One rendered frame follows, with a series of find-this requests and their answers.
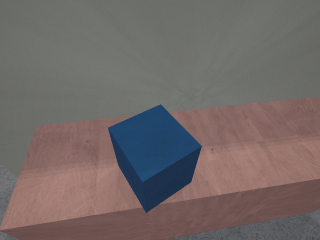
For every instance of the carton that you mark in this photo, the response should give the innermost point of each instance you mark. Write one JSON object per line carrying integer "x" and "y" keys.
{"x": 156, "y": 155}

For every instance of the pedestal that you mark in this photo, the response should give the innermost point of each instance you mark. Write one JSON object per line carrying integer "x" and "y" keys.
{"x": 258, "y": 162}

